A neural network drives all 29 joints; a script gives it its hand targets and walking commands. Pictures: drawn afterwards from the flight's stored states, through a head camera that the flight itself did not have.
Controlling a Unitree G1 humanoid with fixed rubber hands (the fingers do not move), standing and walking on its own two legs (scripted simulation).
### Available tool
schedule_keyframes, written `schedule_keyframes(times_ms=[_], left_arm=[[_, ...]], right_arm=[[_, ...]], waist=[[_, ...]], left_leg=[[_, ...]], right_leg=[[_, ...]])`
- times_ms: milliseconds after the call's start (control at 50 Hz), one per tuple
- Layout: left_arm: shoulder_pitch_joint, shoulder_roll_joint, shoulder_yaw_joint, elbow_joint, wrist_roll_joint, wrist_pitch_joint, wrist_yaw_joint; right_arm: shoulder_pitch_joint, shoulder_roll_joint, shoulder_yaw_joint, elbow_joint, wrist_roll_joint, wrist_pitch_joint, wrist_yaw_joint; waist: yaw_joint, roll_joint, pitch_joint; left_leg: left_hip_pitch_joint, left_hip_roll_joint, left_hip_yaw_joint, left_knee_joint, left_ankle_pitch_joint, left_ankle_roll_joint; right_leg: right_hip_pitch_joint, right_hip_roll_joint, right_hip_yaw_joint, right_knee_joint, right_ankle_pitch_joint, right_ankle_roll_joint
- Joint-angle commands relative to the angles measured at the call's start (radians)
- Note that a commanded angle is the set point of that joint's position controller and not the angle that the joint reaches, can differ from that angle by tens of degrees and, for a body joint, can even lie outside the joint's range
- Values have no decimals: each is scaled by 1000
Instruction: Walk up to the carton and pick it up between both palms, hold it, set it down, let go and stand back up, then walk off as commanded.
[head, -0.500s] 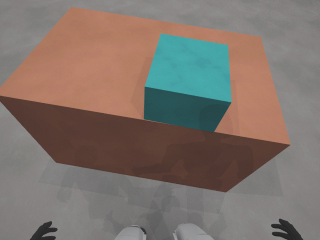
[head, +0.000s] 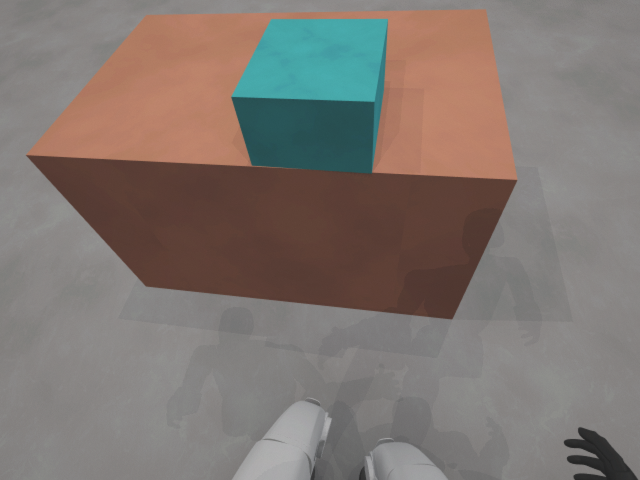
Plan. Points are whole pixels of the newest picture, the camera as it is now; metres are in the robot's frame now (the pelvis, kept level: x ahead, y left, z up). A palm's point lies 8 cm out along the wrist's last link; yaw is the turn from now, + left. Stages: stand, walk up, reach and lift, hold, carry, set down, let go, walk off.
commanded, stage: walk off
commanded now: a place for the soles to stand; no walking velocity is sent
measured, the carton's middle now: (319, 93) +0.83 +0.08 -0.02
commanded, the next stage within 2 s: none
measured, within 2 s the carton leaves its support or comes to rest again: neither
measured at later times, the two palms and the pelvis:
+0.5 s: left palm out of the picture -0.07 +0.27 -0.08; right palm out of the picture -0.19 -0.39 -0.09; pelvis -0.17 -0.04 +0.01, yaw +5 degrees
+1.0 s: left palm out of the picture -0.22 +0.34 -0.08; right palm out of the picture -0.06 -0.32 -0.10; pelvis -0.20 -0.01 +0.00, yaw +6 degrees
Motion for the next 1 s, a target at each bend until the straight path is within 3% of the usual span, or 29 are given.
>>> schedule_keyframes(times_ms=[0,80,180,280,300,320,340,360,380,400,420,440,460,520,560,580,600,620,640,660,680,720,760,820,860,920,940,960,980], left_arm=[[-147,257,155,-164,70,-41,23],[-100,226,150,-160,51,-39,40],[-121,240,162,-141,68,-26,45],[-262,259,163,-126,105,-14,55],[-257,257,157,-112,105,-12,56],[-244,248,151,-98,95,-9,58],[-177,208,141,-74,69,-7,53],[-76,214,157,-60,47,-3,60],[-27,295,178,-71,47,-19,59],[-23,328,174,-82,47,-27,61],[19,319,163,-49,31,-29,65],[111,303,154,0,18,-37,55],[150,282,149,11,15,-42,45],[82,278,137,-19,11,-74,45],[100,234,136,-21,30,-77,63],[179,219,144,-4,33,-86,74],[194,253,151,-1,43,-95,79],[224,309,150,-13,51,-104,75],[200,375,150,-47,66,-114,73],[172,424,159,-63,72,-121,78],[142,452,163,-63,79,-129,80],[162,395,134,-48,58,-149,80],[150,380,132,-55,49,-159,68],[206,378,124,-54,58,-158,57],[203,387,123,-60,62,-154,53],[183,394,113,-68,66,-152,50],[146,383,103,-77,63,-150,48],[103,344,87,-86,62,-148,43],[124,248,67,-82,69,-154,48]], right_arm=[[214,-220,-85,21,-54,-6,-10],[231,-209,-78,48,-53,-1,1],[345,-217,-75,104,-62,12,29],[594,-209,-92,178,-68,21,48],[620,-204,-99,191,-69,26,48],[621,-195,-101,200,-71,31,47],[474,-198,-97,159,-83,37,40],[194,-227,-69,35,-118,17,38],[-38,-244,-51,-54,-127,-2,31],[-140,-259,-43,-93,-128,-12,19],[-243,-225,-31,-91,-129,-15,9],[-257,-184,-25,-79,-122,-26,13],[-213,-168,-28,-89,-122,-29,25],[73,-167,-52,-93,-143,-17,67],[89,-172,-61,-107,-126,-20,81],[107,-182,-69,-107,-114,-15,82],[173,-158,-69,-92,-103,-7,78],[214,-122,-69,-100,-106,-3,74],[225,-103,-71,-126,-108,-3,71],[197,-130,-79,-158,-112,-15,68],[102,-182,-88,-164,-121,-26,67],[32,-195,-88,-159,-109,-37,71],[69,-185,-84,-163,-105,-36,81],[-4,-172,-74,-194,-104,-38,93],[-13,-168,-70,-198,-101,-42,95],[31,-167,-77,-190,-96,-60,92],[103,-172,-86,-173,-98,-71,89],[288,-195,-109,-116,-102,-85,83],[421,-244,-135,-81,-107,-92,70]], waist=[[-87,-115,-145],[-50,-124,-196],[-76,-206,-131],[-200,-309,-176],[-224,-262,-186],[-254,-96,-179],[-221,217,-123],[-118,400,-17],[-25,306,93],[15,256,150],[72,157,158],[82,115,97],[44,144,49],[-119,163,-132],[-116,152,-266],[-82,70,-319],[-66,-40,-331],[-47,-67,-293],[-70,-73,-246],[-66,-57,-194],[-33,-15,-132],[-65,-2,-45],[-75,-75,-101],[-39,-91,-114],[-30,-136,-137],[-51,-177,-188],[-110,-125,-237],[-221,-1,-335],[-279,162,-384]], left_leg=[[-21,-12,-91,110,43,-58],[39,18,-51,-3,-19,-54],[290,28,87,-203,-163,-35],[615,66,250,-580,-305,27],[650,92,271,-679,-272,65],[646,136,216,-817,-158,136],[376,227,-3,-838,-215,227],[-53,488,-382,-985,-508,323],[-297,593,-587,-1182,-659,337],[-416,590,-623,-1208,-602,330],[-425,510,-494,-1132,-389,288],[-326,438,-287,-1038,-277,233],[-182,381,-143,-998,-234,198],[448,250,-70,-824,-83,178],[568,262,-82,-663,-79,165],[509,224,-34,-503,-99,142],[366,157,26,-362,-156,105],[116,130,58,-237,-173,66],[-82,143,32,-132,-153,19],[-186,170,-14,-125,-169,-2],[-189,210,-61,-116,-154,7],[-156,219,-30,-95,-55,16],[-150,190,19,-157,-19,16],[-101,199,71,-239,-28,15],[-79,211,99,-302,-68,27],[41,238,120,-463,-99,54],[232,229,145,-612,-53,78],[547,187,156,-759,3,105],[748,211,-13,-782,7,111]], right_leg=[[120,-204,339,-504,-299,87],[280,-220,308,-509,-186,106],[92,-205,261,-667,-321,122],[-83,-166,162,-758,-321,173],[-120,-154,144,-659,-359,178],[-186,-101,96,-372,-477,172],[-179,36,72,168,-525,111],[-121,219,-11,752,-329,111],[-38,175,70,860,-235,112],[65,116,179,863,-148,93],[91,118,205,889,-122,76],[105,104,149,878,-95,74],[85,89,54,754,-102,87],[-73,-23,-28,-65,-223,93],[41,-64,-44,-404,-209,90],[178,-57,-33,-554,-131,104],[317,-89,65,-549,-64,128],[426,-171,270,-471,-137,69],[425,-323,483,-460,-204,-19],[390,-458,576,-485,-108,-103],[314,-490,613,-460,-103,-172],[280,-388,445,-413,109,-108],[373,-325,315,-350,210,-82],[353,-289,295,-338,228,-79],[374,-304,292,-302,247,-107],[365,-319,235,-201,387,-121],[279,-274,126,-87,475,-94],[126,-192,-7,185,498,-47],[-69,-92,-7,435,331,-15]])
